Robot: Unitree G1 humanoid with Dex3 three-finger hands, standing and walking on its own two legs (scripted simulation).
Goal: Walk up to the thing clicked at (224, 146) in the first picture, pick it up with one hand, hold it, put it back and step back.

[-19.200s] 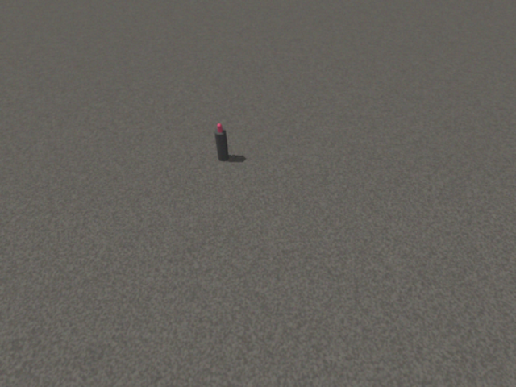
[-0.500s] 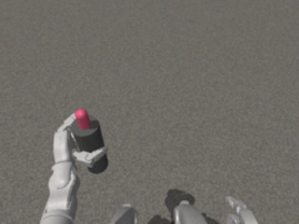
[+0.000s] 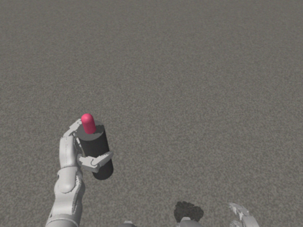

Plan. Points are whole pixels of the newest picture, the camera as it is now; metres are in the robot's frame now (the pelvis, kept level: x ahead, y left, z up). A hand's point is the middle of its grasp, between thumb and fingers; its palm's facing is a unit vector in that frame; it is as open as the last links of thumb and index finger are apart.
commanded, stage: lift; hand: left
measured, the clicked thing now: (96, 147) +0.33 +0.16 +0.02
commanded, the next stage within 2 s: hold in 0.14 s
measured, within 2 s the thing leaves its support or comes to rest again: neither
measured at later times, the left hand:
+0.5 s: hand (92, 142) +0.33 +0.17 +0.04, palm faces +0.19 -0.98 -0.03, open 9.9 cm
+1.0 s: hand (91, 141) +0.33 +0.17 +0.05, palm faces +0.20 -0.98 -0.03, open 9.9 cm
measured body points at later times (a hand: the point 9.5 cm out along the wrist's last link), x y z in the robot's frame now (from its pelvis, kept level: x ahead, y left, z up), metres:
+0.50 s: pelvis +0.00 +0.00 +0.01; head +0.05 +0.01 +0.46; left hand +0.32 +0.22 +0.05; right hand +0.13 -0.24 -0.10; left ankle +0.00 +0.12 -0.68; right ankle +0.02 -0.12 -0.68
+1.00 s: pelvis +0.00 +0.00 +0.02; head +0.04 +0.01 +0.47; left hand +0.31 +0.22 +0.06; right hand +0.14 -0.24 -0.09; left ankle +0.00 +0.12 -0.68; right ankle +0.02 -0.12 -0.68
